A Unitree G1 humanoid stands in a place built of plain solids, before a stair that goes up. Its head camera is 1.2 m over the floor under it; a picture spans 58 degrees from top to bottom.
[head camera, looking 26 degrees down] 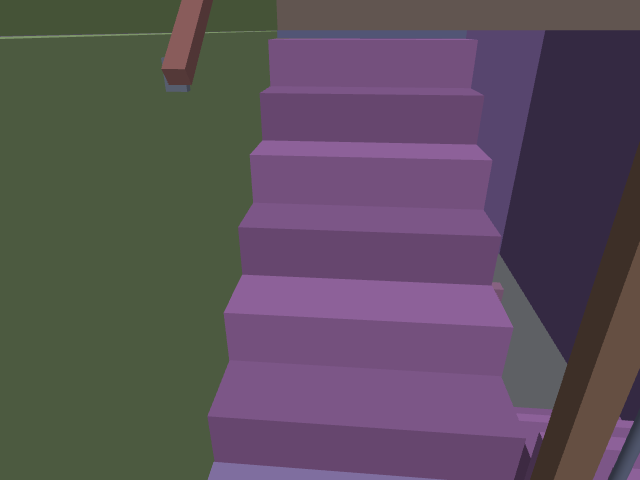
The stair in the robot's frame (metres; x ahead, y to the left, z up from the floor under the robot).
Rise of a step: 0.19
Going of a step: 0.24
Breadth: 0.90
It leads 5 degrees to the right of straight ahead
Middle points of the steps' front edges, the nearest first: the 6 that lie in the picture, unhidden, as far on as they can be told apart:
0.87 -0.12 0.19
1.10 -0.14 0.39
1.34 -0.16 0.58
1.58 -0.18 0.77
1.81 -0.20 0.97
2.05 -0.22 1.16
